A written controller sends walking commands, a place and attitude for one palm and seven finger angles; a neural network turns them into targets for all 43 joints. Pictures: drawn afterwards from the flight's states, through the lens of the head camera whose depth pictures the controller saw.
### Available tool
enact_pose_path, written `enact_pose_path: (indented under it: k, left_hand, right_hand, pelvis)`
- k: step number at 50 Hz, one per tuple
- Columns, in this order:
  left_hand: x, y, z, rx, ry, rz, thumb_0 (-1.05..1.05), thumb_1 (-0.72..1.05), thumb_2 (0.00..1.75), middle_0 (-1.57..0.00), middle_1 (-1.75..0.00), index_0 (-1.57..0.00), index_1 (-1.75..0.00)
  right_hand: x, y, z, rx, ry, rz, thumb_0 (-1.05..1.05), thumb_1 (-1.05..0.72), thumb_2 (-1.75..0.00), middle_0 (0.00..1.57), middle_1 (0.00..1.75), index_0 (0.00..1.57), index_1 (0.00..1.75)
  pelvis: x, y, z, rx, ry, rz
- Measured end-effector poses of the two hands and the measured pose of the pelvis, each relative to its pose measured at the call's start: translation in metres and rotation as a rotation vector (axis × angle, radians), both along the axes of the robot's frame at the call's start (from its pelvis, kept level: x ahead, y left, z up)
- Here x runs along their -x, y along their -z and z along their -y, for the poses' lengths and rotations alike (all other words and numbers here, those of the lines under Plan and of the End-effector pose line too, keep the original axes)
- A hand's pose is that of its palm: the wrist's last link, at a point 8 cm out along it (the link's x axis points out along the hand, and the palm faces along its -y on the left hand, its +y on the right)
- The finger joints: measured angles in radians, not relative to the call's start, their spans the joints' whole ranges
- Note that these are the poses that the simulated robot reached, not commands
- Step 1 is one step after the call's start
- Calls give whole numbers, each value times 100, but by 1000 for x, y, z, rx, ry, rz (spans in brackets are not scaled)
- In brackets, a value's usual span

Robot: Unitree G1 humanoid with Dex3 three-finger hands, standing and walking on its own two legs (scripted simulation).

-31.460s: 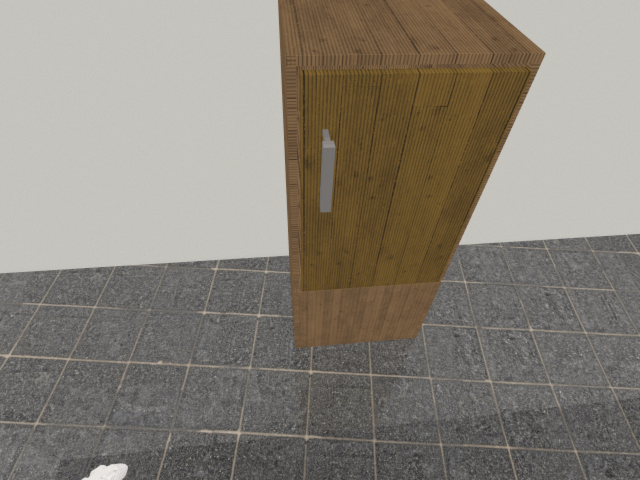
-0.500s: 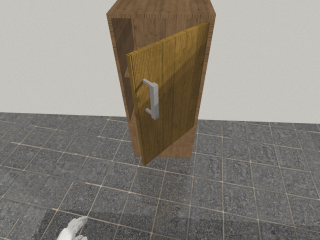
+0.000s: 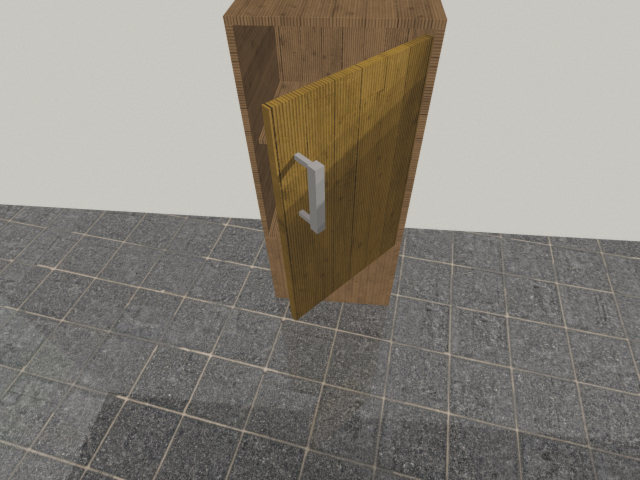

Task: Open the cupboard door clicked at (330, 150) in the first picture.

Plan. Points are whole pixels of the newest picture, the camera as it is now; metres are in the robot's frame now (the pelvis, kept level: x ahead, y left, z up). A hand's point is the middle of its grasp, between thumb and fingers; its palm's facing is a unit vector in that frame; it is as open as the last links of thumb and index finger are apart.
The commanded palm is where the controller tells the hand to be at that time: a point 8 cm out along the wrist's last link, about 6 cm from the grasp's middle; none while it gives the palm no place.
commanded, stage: let the arm hang, fingers relaxed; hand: left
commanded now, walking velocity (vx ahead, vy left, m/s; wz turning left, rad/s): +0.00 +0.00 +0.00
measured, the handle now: (309, 194) +0.57 +0.06 +0.02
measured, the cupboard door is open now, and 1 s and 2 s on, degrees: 47 47 47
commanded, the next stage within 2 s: look to check the result in 0.38 s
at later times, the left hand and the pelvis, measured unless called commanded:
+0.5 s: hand out of the picture -0.01 +0.16 -0.18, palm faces +0.06 -0.98 -0.17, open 7.4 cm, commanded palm none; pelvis +0.01 +0.00 +0.00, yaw +0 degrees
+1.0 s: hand out of the picture +0.00 +0.16 -0.18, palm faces +0.06 -0.98 -0.18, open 7.4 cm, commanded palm none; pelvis +0.02 +0.00 +0.00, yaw +0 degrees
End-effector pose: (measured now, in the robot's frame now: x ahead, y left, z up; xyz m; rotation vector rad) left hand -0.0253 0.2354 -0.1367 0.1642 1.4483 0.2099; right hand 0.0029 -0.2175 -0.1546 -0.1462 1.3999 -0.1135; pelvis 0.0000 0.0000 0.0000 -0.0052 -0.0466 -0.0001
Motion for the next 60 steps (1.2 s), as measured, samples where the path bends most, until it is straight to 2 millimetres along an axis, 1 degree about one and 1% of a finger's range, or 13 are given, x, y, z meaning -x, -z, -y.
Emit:
enact_pose_path:
  k: [11, 18, 23, 29, 36, 43, 60]
  left_hand:
    - [-20, 10, 26, 72, 10, 44, 1, 90, 90, -20, -29, -20, -30]
    - [-18, 12, 30, 80, 1, 31, 1, 91, 90, -20, -29, -20, -30]
    - [-12, 11, 27, 71, -12, 14, 1, 91, 90, -20, -29, -20, -30]
    - [-5, 10, 24, 62, -23, -7, 1, 90, 90, -20, -29, -20, -30]
    - [-2, 9, 23, 60, -28, -18, 1, 90, 90, -19, -29, -20, -30]
    - [-7, 9, 25, 63, -26, -17, 0, 90, 90, -20, -29, -20, -30]
    - [-27, 9, 25, 52, -8, 8, 0, 90, 90, -20, -29, -20, -30]
  right_hand:
    - [22, -2, -11, -13, 32, -46, 0, -91, -89, 20, 30, 20, 30]
    - [26, -3, -16, -16, 45, -62, 0, -91, -89, 20, 30, 20, 30]
    - [24, -3, -18, -19, 43, -64, 0, -91, -89, 20, 30, 20, 30]
    - [15, -2, -18, -19, 39, -53, 0, -91, -89, 20, 30, 20, 30]
    - [7, -3, -14, -8, 30, -45, 1, -92, -89, 20, 30, 20, 30]
    - [1, -3, -10, -1, 23, -40, 1, -92, -89, 20, 30, 20, 30]
    - [-7, -2, 0, 13, 44, -31, 1, -92, -89, 20, 30, 20, 30]
  pelvis:
    - [-2, 0, 1, -4, 3, -3]
    - [-5, 0, 1, -4, 3, -5]
    - [-7, 0, 1, -3, 0, -8]
    - [-10, 0, 0, -4, -2, -10]
    - [-13, 0, -1, -5, -1, -10]
    - [-15, 0, 0, -7, -3, -13]
    - [-21, 0, 5, -8, 21, -15]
